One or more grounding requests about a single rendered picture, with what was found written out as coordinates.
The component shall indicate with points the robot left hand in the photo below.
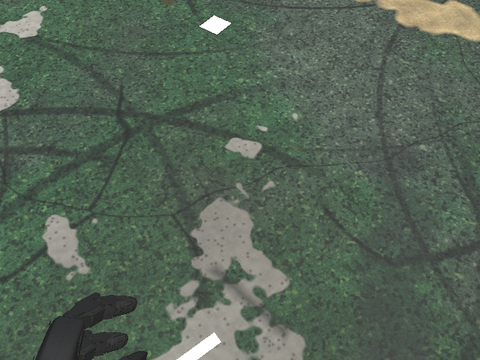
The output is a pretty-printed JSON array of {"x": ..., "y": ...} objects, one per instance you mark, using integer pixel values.
[{"x": 67, "y": 339}]

